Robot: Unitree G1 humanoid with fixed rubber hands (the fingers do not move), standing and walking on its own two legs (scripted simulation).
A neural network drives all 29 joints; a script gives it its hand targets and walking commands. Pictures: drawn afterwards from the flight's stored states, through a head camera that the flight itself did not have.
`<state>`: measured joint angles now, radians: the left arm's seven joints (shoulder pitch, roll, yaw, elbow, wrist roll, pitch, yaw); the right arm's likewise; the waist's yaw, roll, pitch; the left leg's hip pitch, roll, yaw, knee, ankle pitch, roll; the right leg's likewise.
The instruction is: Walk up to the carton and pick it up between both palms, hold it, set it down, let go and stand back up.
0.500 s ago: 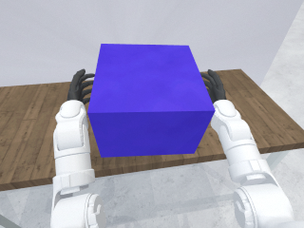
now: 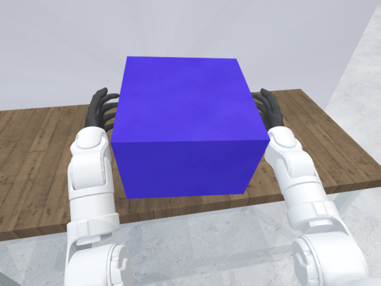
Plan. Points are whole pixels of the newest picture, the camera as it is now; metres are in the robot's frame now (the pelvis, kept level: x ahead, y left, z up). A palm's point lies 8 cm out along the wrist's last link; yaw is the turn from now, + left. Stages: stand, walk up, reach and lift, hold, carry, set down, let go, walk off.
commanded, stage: hold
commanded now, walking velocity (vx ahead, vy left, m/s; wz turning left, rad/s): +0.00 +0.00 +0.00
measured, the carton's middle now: (184, 124) +0.42 +0.01 +0.15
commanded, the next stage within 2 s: none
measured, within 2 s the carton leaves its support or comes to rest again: neither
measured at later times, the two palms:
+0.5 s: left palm (99, 128) +0.36 +0.18 +0.19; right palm (272, 126) +0.36 -0.17 +0.18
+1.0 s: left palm (98, 128) +0.36 +0.18 +0.19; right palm (273, 126) +0.36 -0.17 +0.18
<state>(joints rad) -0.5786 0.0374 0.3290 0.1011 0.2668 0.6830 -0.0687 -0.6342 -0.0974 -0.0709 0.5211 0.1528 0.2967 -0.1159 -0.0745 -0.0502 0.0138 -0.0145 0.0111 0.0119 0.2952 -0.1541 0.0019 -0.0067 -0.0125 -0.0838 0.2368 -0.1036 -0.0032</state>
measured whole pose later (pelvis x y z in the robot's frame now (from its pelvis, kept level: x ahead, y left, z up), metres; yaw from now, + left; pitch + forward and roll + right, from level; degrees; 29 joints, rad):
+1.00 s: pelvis +0.00 +0.00 +0.00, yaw +0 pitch -8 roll -1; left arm -0.57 0.03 0.34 0.10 0.27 0.68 -0.08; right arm -0.62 -0.10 -0.05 0.50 0.16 0.31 -0.13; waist -0.08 -0.05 0.02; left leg 0.00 0.02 0.01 0.30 -0.16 0.00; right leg 0.01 -0.01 -0.09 0.23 -0.11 0.00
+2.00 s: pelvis +0.00 +0.00 +0.00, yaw +0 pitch -7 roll -1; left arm -0.55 0.04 0.32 0.07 0.26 0.68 -0.07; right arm -0.61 -0.10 -0.05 0.48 0.18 0.30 -0.13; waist -0.09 -0.05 0.02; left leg -0.01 0.01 0.00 0.31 -0.16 0.00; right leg 0.00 -0.01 -0.09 0.23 -0.11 0.00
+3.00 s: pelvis +0.00 +0.00 +0.00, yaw +0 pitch -7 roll -1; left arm -0.56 0.03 0.32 0.07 0.26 0.68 -0.06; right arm -0.61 -0.11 -0.05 0.48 0.16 0.29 -0.12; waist -0.07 -0.04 0.01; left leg -0.03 0.01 0.01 0.30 -0.15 0.00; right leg -0.02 -0.01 -0.08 0.23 -0.10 0.00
